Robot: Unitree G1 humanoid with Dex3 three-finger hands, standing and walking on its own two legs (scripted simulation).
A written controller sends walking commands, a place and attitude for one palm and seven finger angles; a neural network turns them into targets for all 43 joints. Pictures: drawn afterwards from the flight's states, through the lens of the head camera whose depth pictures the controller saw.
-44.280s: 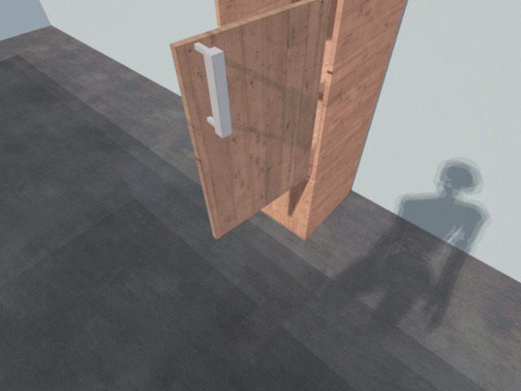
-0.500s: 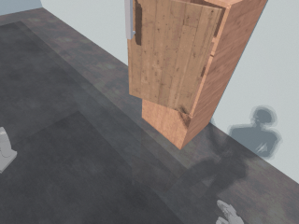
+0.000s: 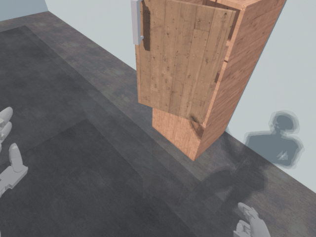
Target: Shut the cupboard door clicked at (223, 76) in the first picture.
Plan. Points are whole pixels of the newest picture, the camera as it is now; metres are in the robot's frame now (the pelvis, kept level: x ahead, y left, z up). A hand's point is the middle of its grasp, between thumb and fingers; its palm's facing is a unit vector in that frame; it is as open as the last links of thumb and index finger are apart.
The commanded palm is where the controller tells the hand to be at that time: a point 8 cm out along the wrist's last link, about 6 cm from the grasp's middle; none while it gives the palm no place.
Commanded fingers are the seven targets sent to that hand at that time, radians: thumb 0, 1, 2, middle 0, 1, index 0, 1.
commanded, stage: let the arm hang, fingers relaxed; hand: left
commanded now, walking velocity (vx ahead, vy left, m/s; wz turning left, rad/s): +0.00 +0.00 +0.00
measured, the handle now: (138, 21) +0.88 +0.13 +0.16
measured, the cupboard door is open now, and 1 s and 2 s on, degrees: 22 22 22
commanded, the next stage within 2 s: look to check the result in 1.08 s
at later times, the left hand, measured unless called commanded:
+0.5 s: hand out of the picture -0.07 +0.21 -0.17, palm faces +0.03 -0.98 -0.21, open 7.1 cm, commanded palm none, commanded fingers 0.00 0.90 0.90 -0.20 -0.30 -0.20 -0.30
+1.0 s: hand out of the picture -0.05 +0.18 -0.17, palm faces +0.02 -0.99 -0.14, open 7.4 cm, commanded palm none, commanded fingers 0.00 0.90 0.90 -0.20 -0.30 -0.20 -0.30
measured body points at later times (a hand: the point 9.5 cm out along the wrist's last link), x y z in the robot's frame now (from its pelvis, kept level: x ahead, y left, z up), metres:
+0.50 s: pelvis -0.03 +0.02 +0.00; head -0.02 +0.03 +0.45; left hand -0.07 +0.26 -0.16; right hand -0.06 -0.21 -0.15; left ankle +0.01 +0.11 -0.74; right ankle -0.02 -0.09 -0.74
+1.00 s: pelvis -0.04 +0.03 +0.01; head -0.04 +0.03 +0.45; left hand -0.05 +0.23 -0.16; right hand -0.06 -0.18 -0.16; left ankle +0.01 +0.11 -0.74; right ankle -0.02 -0.09 -0.74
